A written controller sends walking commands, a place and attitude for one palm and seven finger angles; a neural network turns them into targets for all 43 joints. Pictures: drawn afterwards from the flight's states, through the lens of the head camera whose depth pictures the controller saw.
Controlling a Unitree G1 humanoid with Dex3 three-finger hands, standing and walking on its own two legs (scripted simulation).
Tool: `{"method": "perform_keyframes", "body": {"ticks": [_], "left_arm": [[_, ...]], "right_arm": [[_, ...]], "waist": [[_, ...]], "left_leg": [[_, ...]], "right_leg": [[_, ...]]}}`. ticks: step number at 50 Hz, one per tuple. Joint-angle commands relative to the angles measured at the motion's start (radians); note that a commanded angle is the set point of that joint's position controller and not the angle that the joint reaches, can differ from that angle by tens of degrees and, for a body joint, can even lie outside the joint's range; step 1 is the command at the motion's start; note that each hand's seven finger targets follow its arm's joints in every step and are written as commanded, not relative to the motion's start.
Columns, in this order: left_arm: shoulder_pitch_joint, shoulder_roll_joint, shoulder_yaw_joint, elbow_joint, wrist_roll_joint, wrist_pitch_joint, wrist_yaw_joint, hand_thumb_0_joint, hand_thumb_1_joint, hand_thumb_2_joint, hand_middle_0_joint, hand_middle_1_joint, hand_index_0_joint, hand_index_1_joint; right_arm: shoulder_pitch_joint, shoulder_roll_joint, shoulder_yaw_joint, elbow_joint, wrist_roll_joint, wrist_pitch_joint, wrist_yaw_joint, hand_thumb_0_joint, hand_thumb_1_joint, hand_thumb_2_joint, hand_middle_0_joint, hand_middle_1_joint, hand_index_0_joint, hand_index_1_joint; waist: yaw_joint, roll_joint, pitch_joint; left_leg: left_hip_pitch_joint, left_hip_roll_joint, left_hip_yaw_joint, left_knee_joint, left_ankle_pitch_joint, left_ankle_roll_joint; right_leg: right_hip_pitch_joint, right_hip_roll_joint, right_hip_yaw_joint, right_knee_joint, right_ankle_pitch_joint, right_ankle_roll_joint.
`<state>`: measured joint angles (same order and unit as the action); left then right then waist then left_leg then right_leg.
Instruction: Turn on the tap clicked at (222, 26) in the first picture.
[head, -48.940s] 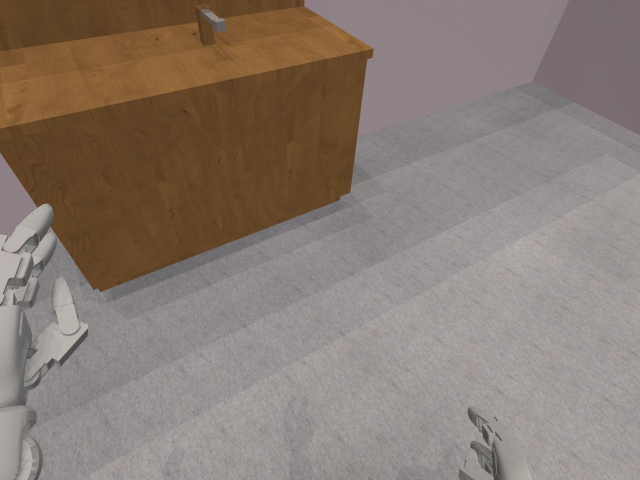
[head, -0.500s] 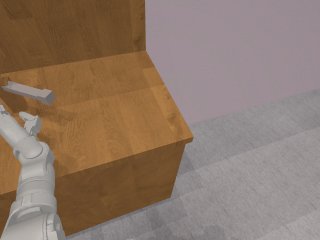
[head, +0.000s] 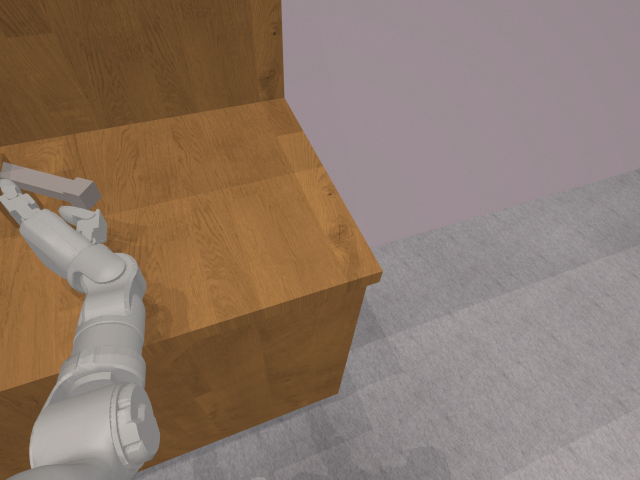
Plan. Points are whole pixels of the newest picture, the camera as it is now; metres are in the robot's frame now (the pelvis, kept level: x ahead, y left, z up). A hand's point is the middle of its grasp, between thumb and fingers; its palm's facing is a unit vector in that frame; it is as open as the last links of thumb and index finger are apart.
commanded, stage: push the lever round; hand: left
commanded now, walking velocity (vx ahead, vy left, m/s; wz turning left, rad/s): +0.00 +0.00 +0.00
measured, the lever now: (82, 194) +0.46 +0.30 +0.10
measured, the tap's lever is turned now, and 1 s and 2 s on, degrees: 53 82 86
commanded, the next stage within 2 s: lift the hand up off the lever in 1.04 s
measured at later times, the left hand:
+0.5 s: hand (111, 206) +0.45 +0.27 +0.08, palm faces +0.87 -0.49 -0.09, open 7.7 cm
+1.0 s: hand (126, 189) +0.48 +0.26 +0.08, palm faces +0.86 -0.50 -0.12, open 8.3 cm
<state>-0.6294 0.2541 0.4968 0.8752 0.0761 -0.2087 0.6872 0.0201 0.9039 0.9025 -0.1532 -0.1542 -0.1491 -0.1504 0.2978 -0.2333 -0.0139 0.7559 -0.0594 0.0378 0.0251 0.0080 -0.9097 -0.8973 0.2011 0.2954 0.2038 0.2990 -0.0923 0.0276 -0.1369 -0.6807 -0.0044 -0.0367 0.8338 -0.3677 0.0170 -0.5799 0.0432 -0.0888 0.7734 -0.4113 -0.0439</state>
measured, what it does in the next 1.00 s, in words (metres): stands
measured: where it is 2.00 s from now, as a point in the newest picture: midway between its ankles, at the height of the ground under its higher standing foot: outside the picture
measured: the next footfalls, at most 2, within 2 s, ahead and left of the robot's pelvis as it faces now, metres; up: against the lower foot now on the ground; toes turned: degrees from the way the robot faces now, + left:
none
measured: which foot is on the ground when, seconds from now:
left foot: down 0.00-1.00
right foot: down 0.00-1.00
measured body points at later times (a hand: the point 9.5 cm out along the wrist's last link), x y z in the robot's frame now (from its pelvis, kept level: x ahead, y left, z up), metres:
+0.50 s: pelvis +0.00 -0.01 +0.00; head +0.06 +0.00 +0.44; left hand +0.40 +0.29 +0.09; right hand +0.02 -0.28 -0.13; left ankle +0.02 +0.10 -0.70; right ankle -0.02 -0.09 -0.70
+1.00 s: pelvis +0.00 -0.02 -0.01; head +0.07 -0.01 +0.44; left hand +0.43 +0.28 +0.09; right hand -0.01 -0.28 -0.13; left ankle +0.02 +0.10 -0.70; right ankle -0.02 -0.09 -0.70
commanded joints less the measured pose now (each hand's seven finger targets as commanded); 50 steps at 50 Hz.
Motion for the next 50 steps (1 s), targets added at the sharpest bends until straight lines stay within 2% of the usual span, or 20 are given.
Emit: {"method": "perform_keyframes", "body": {"ticks": [1, 2, 3, 9, 12, 13, 16, 24, 28, 29, 31, 33, 37, 38, 39, 41, 44, 47, 49, 50], "left_arm": [[-0.429, 0.225, -0.026, -0.178, 0.045, -0.06, 0.033, 0.0, 0.9, 0.9, -0.15, -0.15, -0.15, -0.15], [-0.447, 0.232, -0.024, -0.16, 0.049, -0.059, 0.039, 0.0, 0.9, 0.9, -0.15, -0.15, -0.15, -0.15], [-0.485, 0.251, -0.005, -0.163, 0.052, -0.066, 0.047, 0.0, 0.9, 0.9, -0.15, -0.15, -0.15, -0.15], [-0.569, 0.241, -0.024, -0.103, 0.072, -0.091, 0.073, 0.0, 0.9, 0.9, -0.15, -0.15, -0.15, -0.15], [-0.584, 0.247, -0.018, -0.087, 0.075, -0.095, 0.084, 0.0, 0.9, 0.9, -0.15, -0.15, -0.15, -0.15], [-0.569, 0.282, 0.024, -0.075, 0.078, -0.096, 0.092, 0.0, 0.9, 0.9, -0.15, -0.15, -0.15, -0.15], [-0.594, 0.294, 0.022, -0.048, 0.084, -0.094, 0.099, 0.0, 0.9, 0.9, -0.15, -0.15, -0.15, -0.15], [-0.652, 0.283, -0.004, -0.003, 0.101, -0.104, 0.103, 0.0, 0.9, 0.9, -0.15, -0.15, -0.15, -0.15], [-0.688, 0.334, 0.023, 0.002, 0.113, -0.11, 0.107, 0.0, 0.9, 0.9, -0.15, -0.15, -0.15, -0.15], [-0.686, 0.31, 0.001, 0.018, 0.116, -0.109, 0.106, 0.0, 0.9, 0.9, -0.15, -0.15, -0.15, -0.15], [-0.708, 0.341, 0.011, 0.047, 0.123, -0.102, 0.106, 0.0, 0.9, 0.9, -0.15, -0.15, -0.15, -0.15], [-0.741, 0.353, 0.016, 0.034, 0.126, -0.108, 0.109, 0.0, 0.9, 0.9, -0.15, -0.15, -0.15, -0.15], [-0.737, 0.388, 0.034, 0.075, 0.135, -0.101, 0.111, 0.0, 0.9, 0.9, -0.15, -0.15, -0.15, -0.15], [-0.735, 0.4, 0.045, 0.076, 0.138, -0.103, 0.111, 0.0, 0.9, 0.9, -0.15, -0.15, -0.15, -0.15], [-0.749, 0.382, 0.024, 0.087, 0.141, -0.101, 0.111, 0.0, 0.9, 0.9, -0.15, -0.15, -0.15, -0.15], [-0.761, 0.425, 0.052, 0.104, 0.145, -0.097, 0.114, 0.0, 0.9, 0.9, -0.15, -0.15, -0.15, -0.15], [-0.751, 0.428, 0.053, 0.108, 0.149, -0.098, 0.11, 0.0, 0.9, 0.9, -0.15, -0.15, -0.15, -0.15], [-0.771, 0.446, 0.052, 0.147, 0.157, -0.087, 0.109, 0.0, 0.9, 0.9, -0.15, -0.15, -0.15, -0.15], [-0.799, 0.464, 0.057, 0.14, 0.161, -0.092, 0.109, 0.0, 0.9, 0.9, -0.15, -0.15, -0.15, -0.15], [-0.806, 0.475, 0.062, 0.151, 0.162, -0.093, 0.11, 0.0, 0.9, 0.9, -0.15, -0.15, -0.15, -0.15]], "right_arm": [[0.039, -0.16, -0.058, -0.082, -0.006, -0.025, -0.002, 0.0, -0.9, -0.9, 0.2, 0.3, 0.2, 0.3], [0.042, -0.161, -0.057, -0.08, -0.007, -0.026, -0.002, 0.0, -0.9, -0.9, 0.2, 0.3, 0.2, 0.3], [0.04, -0.162, -0.056, -0.067, -0.01, -0.025, -0.003, 0.0, -0.9, -0.9, 0.2, 0.3, 0.2, 0.3], [0.061, -0.159, -0.056, -0.053, -0.02, -0.03, 0.007, 0.0, -0.9, -0.9, 0.2, 0.3, 0.2, 0.3], [0.069, -0.156, -0.058, -0.052, -0.024, -0.03, 0.012, 0.0, -0.9, -0.9, 0.2, 0.3, 0.2, 0.3], [0.076, -0.159, -0.061, -0.043, -0.027, -0.027, 0.013, 0.0, -0.9, -0.9, 0.2, 0.3, 0.2, 0.3], [0.086, -0.16, -0.059, -0.048, -0.029, -0.021, 0.017, 0.0, -0.9, -0.9, 0.2, 0.3, 0.2, 0.3], [0.099, -0.162, -0.058, -0.04, -0.031, -0.017, 0.024, 0.0, -0.9, -0.9, 0.2, 0.3, 0.2, 0.3], [0.111, -0.166, -0.058, -0.033, -0.034, -0.014, 0.022, 0.0, -0.9, -0.9, 0.2, 0.3, 0.2, 0.3], [0.115, -0.164, -0.058, -0.036, -0.035, -0.015, 0.024, 0.0, -0.9, -0.9, 0.2, 0.3, 0.2, 0.3], [0.118, -0.168, -0.055, -0.033, -0.036, -0.015, 0.022, 0.0, -0.9, -0.9, 0.2, 0.3, 0.2, 0.3], [0.123, -0.169, -0.055, -0.03, -0.037, -0.014, 0.021, 0.0, -0.9, -0.9, 0.2, 0.3, 0.2, 0.3], [0.14, -0.17, -0.053, -0.036, -0.04, -0.016, 0.023, 0.0, -0.9, -0.9, 0.2, 0.3, 0.2, 0.3], [0.142, -0.172, -0.053, -0.034, -0.04, -0.012, 0.022, 0.0, -0.9, -0.9, 0.2, 0.3, 0.2, 0.3], [0.145, -0.17, -0.051, -0.034, -0.039, -0.012, 0.024, 0.0, -0.9, -0.9, 0.2, 0.3, 0.2, 0.3], [0.154, -0.175, -0.052, -0.034, -0.041, -0.013, 0.025, 0.0, -0.9, -0.9, 0.2, 0.3, 0.2, 0.3], [0.165, -0.17, -0.05, -0.038, -0.041, -0.012, 0.027, 0.0, -0.9, -0.9, 0.2, 0.3, 0.2, 0.3], [0.174, -0.175, -0.049, -0.042, -0.04, -0.013, 0.027, 0.0, -0.9, -0.9, 0.2, 0.3, 0.2, 0.3], [0.181, -0.176, -0.048, -0.038, -0.04, -0.014, 0.028, 0.0, -0.9, -0.9, 0.2, 0.3, 0.2, 0.3], [0.186, -0.179, -0.047, -0.037, -0.041, -0.016, 0.027, 0.0, -0.9, -0.9, 0.2, 0.3, 0.2, 0.3]], "waist": [[-0.006, 0.042, -0.289], [-0.013, 0.027, -0.283], [-0.016, 0.057, -0.269], [-0.037, 0.055, -0.298], [-0.033, 0.07, -0.336], [-0.024, 0.077, -0.338], [-0.033, 0.048, -0.341], [-0.059, 0.065, -0.317], [-0.061, 0.089, -0.334], [-0.065, 0.076, -0.333], [-0.076, 0.06, -0.319], [-0.076, 0.09, -0.328], [-0.077, 0.051, -0.347], [-0.075, 0.078, -0.346], [-0.086, 0.077, -0.34], [-0.087, 0.064, -0.346], [-0.081, 0.089, -0.359], [-0.096, 0.05, -0.339], [-0.097, 0.089, -0.344], [-0.104, 0.066, -0.347]], "left_leg": [[0.249, 0.002, -0.045, -0.079, 0.313, 0.0], [0.232, 0.0, -0.044, -0.081, 0.287, 0.004], [0.235, 0.0, -0.047, -0.081, 0.276, 0.004], [0.228, -0.003, -0.045, -0.069, 0.254, 0.011], [0.226, -0.007, -0.033, -0.056, 0.275, 0.014], [0.228, -0.007, -0.036, -0.054, 0.281, 0.013], [0.198, -0.007, -0.032, -0.049, 0.282, 0.018], [0.196, -0.006, -0.033, -0.049, 0.254, 0.024], [0.199, -0.006, -0.035, -0.048, 0.252, 0.025], [0.198, -0.006, -0.034, -0.048, 0.255, 0.025], [0.166, -0.006, -0.031, -0.043, 0.223, 0.03], [0.179, -0.005, -0.036, -0.047, 0.229, 0.027], [0.139, -0.009, -0.025, -0.035, 0.228, 0.034], [0.147, -0.007, -0.029, -0.038, 0.233, 0.032], [0.15, -0.006, -0.028, -0.037, 0.234, 0.033], [0.131, -0.006, -0.025, -0.03, 0.225, 0.036], [0.13, -0.006, -0.024, -0.026, 0.239, 0.035], [0.084, -0.007, -0.02, -0.024, 0.204, 0.04], [0.098, -0.006, -0.024, -0.025, 0.205, 0.039], [0.092, -0.004, -0.027, -0.024, 0.197, 0.04]], "right_leg": [[0.067, -0.009, 0.043, -0.103, 0.299, 0.017], [0.067, -0.01, 0.045, -0.107, 0.285, 0.019], [0.053, -0.012, 0.047, -0.11, 0.273, 0.018], [0.037, -0.013, 0.048, -0.105, 0.261, 0.021], [0.059, -0.015, 0.054, -0.103, 0.301, 0.024], [0.059, -0.013, 0.052, -0.099, 0.301, 0.022], [0.078, -0.017, 0.054, -0.096, 0.325, 0.027], [0.037, -0.013, 0.055, -0.101, 0.295, 0.029], [0.04, -0.016, 0.058, -0.101, 0.292, 0.028], [0.032, -0.012, 0.055, -0.098, 0.293, 0.029], [0.03, -0.015, 0.063, -0.106, 0.28, 0.033], [0.024, -0.016, 0.061, -0.103, 0.274, 0.03], [0.056, -0.017, 0.07, -0.103, 0.312, 0.039], [0.048, -0.018, 0.067, -0.099, 0.305, 0.035], [0.032, -0.016, 0.064, -0.098, 0.302, 0.036], [0.039, -0.017, 0.069, -0.1, 0.309, 0.041], [0.045, -0.016, 0.07, -0.094, 0.329, 0.042], [0.05, -0.019, 0.077, -0.102, 0.322, 0.049], [0.032, -0.017, 0.076, -0.1, 0.306, 0.046], [0.027, -0.016, 0.074, -0.1, 0.294, 0.047]]}}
